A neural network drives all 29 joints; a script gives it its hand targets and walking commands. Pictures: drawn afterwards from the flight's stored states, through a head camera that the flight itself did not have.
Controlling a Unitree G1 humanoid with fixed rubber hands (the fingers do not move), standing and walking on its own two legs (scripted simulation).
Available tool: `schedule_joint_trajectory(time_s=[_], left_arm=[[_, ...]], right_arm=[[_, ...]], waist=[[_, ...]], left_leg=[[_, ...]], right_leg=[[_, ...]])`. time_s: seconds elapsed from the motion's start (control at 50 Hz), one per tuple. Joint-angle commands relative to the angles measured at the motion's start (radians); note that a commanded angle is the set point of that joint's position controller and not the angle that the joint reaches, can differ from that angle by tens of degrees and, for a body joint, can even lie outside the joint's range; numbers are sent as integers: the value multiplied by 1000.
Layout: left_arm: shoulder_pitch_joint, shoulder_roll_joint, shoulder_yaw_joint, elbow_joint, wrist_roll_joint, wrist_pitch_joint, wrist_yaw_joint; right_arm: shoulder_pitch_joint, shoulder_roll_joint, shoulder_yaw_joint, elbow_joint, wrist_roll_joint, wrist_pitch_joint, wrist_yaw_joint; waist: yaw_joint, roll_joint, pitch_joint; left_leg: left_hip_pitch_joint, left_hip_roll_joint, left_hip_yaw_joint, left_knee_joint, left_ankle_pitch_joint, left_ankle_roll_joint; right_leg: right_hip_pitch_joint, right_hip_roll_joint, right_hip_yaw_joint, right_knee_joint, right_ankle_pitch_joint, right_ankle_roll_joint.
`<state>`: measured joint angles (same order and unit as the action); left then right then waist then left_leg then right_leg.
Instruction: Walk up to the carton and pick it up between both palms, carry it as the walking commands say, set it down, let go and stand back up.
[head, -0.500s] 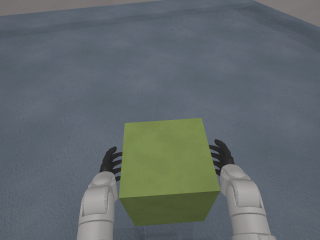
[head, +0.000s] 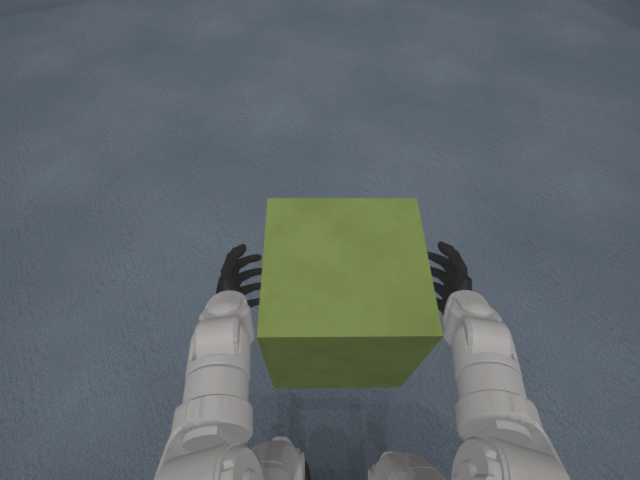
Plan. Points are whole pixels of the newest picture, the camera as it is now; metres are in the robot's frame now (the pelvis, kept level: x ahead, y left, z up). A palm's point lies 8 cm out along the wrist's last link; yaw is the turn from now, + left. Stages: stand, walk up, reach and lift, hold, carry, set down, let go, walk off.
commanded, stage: set down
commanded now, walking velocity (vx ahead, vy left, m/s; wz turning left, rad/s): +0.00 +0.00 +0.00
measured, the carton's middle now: (340, 300) +0.36 +0.00 -0.06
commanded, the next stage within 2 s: none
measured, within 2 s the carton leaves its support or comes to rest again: neither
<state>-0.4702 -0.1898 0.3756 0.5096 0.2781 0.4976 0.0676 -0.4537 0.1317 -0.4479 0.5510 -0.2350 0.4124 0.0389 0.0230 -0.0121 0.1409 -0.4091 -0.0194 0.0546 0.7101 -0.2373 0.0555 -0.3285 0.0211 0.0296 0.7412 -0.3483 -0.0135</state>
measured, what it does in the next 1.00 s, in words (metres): lowers itself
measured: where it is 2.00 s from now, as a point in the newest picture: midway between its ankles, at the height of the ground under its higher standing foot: outside the picture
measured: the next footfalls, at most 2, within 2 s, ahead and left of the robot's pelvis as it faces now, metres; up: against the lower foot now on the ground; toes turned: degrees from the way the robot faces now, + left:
none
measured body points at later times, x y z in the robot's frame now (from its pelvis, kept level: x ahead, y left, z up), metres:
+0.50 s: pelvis +0.01 -0.03 -0.03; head +0.17 +0.00 +0.39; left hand +0.37 +0.14 -0.10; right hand +0.39 -0.16 -0.09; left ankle +0.09 +0.08 -0.71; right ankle +0.04 -0.13 -0.71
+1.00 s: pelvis -0.02 -0.03 -0.12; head +0.19 +0.00 +0.28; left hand +0.38 +0.14 -0.21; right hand +0.41 -0.16 -0.19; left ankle +0.09 +0.08 -0.71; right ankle +0.04 -0.13 -0.71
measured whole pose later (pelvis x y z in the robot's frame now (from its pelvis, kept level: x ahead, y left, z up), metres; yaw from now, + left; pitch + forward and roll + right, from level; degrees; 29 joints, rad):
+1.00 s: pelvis -0.02 -0.03 -0.12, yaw +1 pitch +26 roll -2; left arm -0.67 -0.01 0.27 0.67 0.06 0.16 0.11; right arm -0.67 0.03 -0.29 0.64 -0.02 0.14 -0.10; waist 0.03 -0.03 0.02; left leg -1.38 0.00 -0.04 1.30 -0.37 0.00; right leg -1.28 0.06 -0.06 1.34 -0.52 -0.04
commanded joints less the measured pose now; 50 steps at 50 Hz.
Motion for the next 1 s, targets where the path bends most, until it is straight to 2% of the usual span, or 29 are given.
schedule_joint_trajectory(time_s=[0.0, 0.02, 0.04, 0.06, 0.08, 0.1, 0.2, 0.24, 0.26, 0.28, 0.3, 0.32, 0.36, 0.38, 0.4, 0.46, 0.48, 0.56, 0.6, 0.64, 0.66, 0.72, 0.74, 0.8, 0.86, 0.88, 0.92, 0.96, 0.98], left_arm=[[-560, -994, -511, 93, -134, -75, -183], [-629, -987, -531, 10, -172, -94, -176], [-712, -984, -620, -74, -241, -115, -174], [-645, -936, -525, -12, -170, -128, -177], [-670, -862, -515, -39, -158, -134, -175], [-598, -892, -537, 14, -152, -132, -183], [-496, -902, -554, 40, -116, -190, -192], [-568, -933, -645, -66, -187, -228, -197], [-588, -902, -647, -93, -173, -242, -190], [-659, -919, -722, -135, -221, -265, -187], [-648, -934, -723, -168, -212, -289, -177], [-618, -882, -727, -139, -214, -296, -179], [-550, -843, -666, -88, -161, -325, -163], [-478, -758, -597, -38, -123, -340, -154], [-439, -806, -679, -53, -131, -332, -155], [-425, -752, -632, 10, -148, -343, -186], [-433, -756, -679, -23, -170, -353, -187], [-460, -671, -677, -39, -204, -360, -219], [-526, -643, -660, -32, -205, -359, -225], [-522, -669, -673, -36, -237, -365, -225], [-600, -680, -733, -90, -282, -376, -213], [-610, -636, -679, -27, -269, -372, -183], [-724, -662, -713, -61, -303, -378, -167], [-688, -638, -651, 6, -274, -377, -134], [-674, -628, -590, 103, -256, -356, -93], [-752, -638, -609, 10, -256, -375, -72], [-799, -611, -654, -21, -290, -367, -59], [-825, -579, -621, -40, -288, -370, -36], [-844, -576, -628, -57, -306, -367, -19]], right_arm=[[-750, 786, 525, 57, 83, -62, 241], [-763, 866, 581, 56, 104, -67, 251], [-701, 902, 590, 53, 126, -79, 261], [-730, 922, 614, 77, 112, -78, 249], [-736, 914, 615, 44, 118, -79, 246], [-676, 929, 567, 57, 91, -83, 241], [-688, 957, 617, -26, 135, -155, 213], [-593, 921, 623, -20, 122, -174, 206], [-593, 956, 648, -3, 155, -184, 200], [-621, 871, 625, -10, 139, -211, 191], [-549, 883, 687, 7, 161, -231, 195], [-633, 905, 694, -61, 189, -250, 180], [-561, 868, 653, 30, 162, -270, 145], [-625, 833, 710, -30, 179, -291, 129], [-543, 830, 687, -19, 170, -291, 121], [-619, 857, 762, -42, 189, -292, 87], [-611, 875, 793, -100, 190, -294, 67], [-509, 848, 767, -39, 182, -283, 16], [-566, 888, 759, -44, 155, -281, -8], [-525, 812, 755, -19, 167, -295, -13], [-597, 833, 767, -49, 205, -304, -17], [-689, 761, 749, -55, 228, -307, -19], [-698, 752, 727, -38, 223, -317, -16], [-824, 712, 748, -95, 274, -326, -22], [-820, 610, 627, 10, 207, -319, -24], [-844, 620, 658, 5, 249, -331, -18], [-850, 585, 722, -43, 271, -324, -13], [-938, 661, 766, -66, 322, -307, -22], [-918, 578, 698, -55, 267, -307, -51]], waist=[[-4, 54, -532], [-11, -96, -611], [-51, -91, -725], [45, -78, -691], [54, -108, -716], [-32, -127, -673], [54, -21, -767], [-10, 27, -855], [31, 66, -900], [-42, 97, -937], [35, 147, -1046], [-2, 88, -1039], [33, 81, -1016], [112, -16, -1034], [10, 59, -1009], [87, -42, -1062], [22, -136, -1090], [53, -58, -1110], [-13, -119, -1143], [29, -27, -1150], [-9, -13, -1192], [36, 42, -1147], [-6, 53, -1089], [53, 43, -1120], [-22, 63, -1003], [30, 140, -1067], [14, 74, -1191], [78, 27, -1287], [0, 0, -1301]], left_leg=[[452, 49, -348, -181, -245, -62], [525, 27, -315, -127, -80, -44], [635, 51, -364, -126, -86, -40], [486, 9, -250, -61, 40, -42], [468, 23, -260, -59, 56, -35], [433, 8, -243, -46, 93, -18], [405, -17, -229, 32, 271, -8], [455, -25, -232, 58, 467, -31], [418, -24, -222, 81, 385, -28], [437, -22, -246, 85, 501, -39], [468, -29, -225, 128, 663, -63], [429, -30, -234, 162, 606, -25], [303, -43, -219, 186, 569, -38], [219, -51, -186, 217, 523, -25], [247, -55, -204, 199, 608, -22], [80, -71, -173, 241, 401, -9], [55, -80, -172, 269, 432, 14], [-139, -99, -118, 314, 347, -5], [-175, -96, -125, 353, 301, -7], [-213, -101, -113, 374, 338, -33], [-214, -113, -111, 386, 296, -34], [-211, -107, -109, 391, 226, -41], [-220, -103, -115, 393, 165, -51], [-247, -109, -112, 429, 126, -44], [-249, -93, -146, 419, -55, -53], [-202, -95, -120, 438, -58, -77], [-200, -95, -120, 498, 101, -76], [-245, -112, -82, 529, 53, -63], [-217, -107, -97, 538, 50, -70]], right_leg=[[-278, 41, 72, -67, -12, -66], [-309, 60, 77, -99, 5, -71], [-299, 55, 90, -71, 46, -66], [-285, 29, 114, -113, 10, -71], [-291, 36, 106, -77, 62, -67], [-315, 37, 98, -96, 72, -54], [-415, 54, 102, -14, 180, -41], [-447, 80, 93, -19, 269, -40], [-423, 60, 101, 7, 240, -45], [-469, 81, 89, 29, 275, -37], [-467, 89, 112, 16, 330, -50], [-526, 85, 87, 62, 305, -30], [-510, 88, 109, 69, 311, -32], [-518, 86, 102, 99, 320, -10], [-533, 90, 90, 94, 396, -3], [-462, 77, 105, 128, 322, 12], [-424, 94, 115, 136, 433, 29], [-390, 65, 145, 166, 429, 39], [-413, 77, 114, 206, 399, 50], [-422, 83, 138, 214, 383, 26], [-470, 93, 100, 243, 318, 39], [-584, 116, 58, 302, 192, 33], [-645, 118, 70, 287, 120, 17], [-668, 114, 64, 324, 76, 25], [-790, 119, 35, 352, -87, 4], [-826, 127, 24, 387, -83, 8], [-774, 121, 43, 387, 27, -2], [-685, 128, 39, 416, -18, 29], [-714, 139, 15, 446, -4, 20]])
